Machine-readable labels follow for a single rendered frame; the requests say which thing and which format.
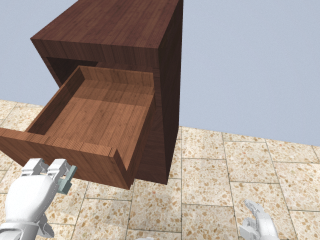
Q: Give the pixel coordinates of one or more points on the cabinet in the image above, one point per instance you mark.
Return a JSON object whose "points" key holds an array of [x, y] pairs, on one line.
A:
{"points": [[133, 35]]}

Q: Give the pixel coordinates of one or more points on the robot left hand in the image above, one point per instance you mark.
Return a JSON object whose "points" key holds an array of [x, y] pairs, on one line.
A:
{"points": [[31, 194]]}

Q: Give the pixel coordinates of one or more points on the handle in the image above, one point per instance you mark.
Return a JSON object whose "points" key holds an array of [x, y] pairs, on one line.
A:
{"points": [[65, 184]]}

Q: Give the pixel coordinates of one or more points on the left robot forearm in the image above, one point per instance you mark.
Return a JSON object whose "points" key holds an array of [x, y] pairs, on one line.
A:
{"points": [[18, 230]]}

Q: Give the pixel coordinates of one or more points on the robot right hand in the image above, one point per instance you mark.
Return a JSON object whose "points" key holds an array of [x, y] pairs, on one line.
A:
{"points": [[262, 225]]}

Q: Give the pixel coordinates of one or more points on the drawer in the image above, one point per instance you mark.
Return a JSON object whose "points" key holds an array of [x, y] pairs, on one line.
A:
{"points": [[99, 120]]}

